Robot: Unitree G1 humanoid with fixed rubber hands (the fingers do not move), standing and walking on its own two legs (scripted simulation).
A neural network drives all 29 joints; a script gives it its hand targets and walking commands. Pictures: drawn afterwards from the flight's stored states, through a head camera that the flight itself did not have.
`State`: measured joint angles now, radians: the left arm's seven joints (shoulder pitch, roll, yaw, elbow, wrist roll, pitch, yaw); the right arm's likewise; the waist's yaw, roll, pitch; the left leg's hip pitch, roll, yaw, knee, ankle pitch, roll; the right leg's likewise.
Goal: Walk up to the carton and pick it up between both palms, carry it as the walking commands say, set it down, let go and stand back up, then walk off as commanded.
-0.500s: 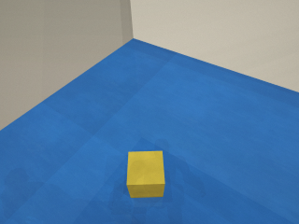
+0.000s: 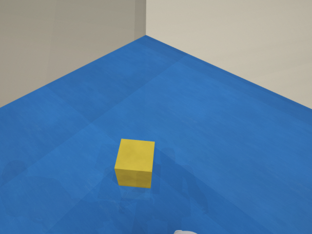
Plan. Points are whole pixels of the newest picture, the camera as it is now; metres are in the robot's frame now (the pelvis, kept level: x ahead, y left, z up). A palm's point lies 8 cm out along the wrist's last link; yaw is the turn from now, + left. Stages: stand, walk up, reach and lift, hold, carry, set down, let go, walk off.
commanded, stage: walk off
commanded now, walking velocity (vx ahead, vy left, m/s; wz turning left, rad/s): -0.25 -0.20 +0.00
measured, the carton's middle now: (136, 164) +0.63 +0.09 -0.63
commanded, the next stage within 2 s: stand in 1.56 s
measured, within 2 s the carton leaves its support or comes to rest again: neither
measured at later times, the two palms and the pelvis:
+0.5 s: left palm out of the picture -0.06 +0.13 -0.10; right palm out of the picture -0.05 -0.40 -0.14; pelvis -0.12 -0.13 +0.00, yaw +1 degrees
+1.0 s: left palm out of the picture -0.21 +0.04 -0.13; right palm out of the picture -0.17 -0.50 -0.09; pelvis -0.25 -0.22 +0.01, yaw +1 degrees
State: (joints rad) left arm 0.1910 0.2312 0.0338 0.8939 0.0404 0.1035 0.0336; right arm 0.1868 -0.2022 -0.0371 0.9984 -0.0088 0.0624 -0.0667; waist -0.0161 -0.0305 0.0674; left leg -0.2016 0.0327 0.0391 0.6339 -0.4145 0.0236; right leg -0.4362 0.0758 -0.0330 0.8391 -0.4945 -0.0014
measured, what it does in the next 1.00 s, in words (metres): walks backwards: right foot, then left foot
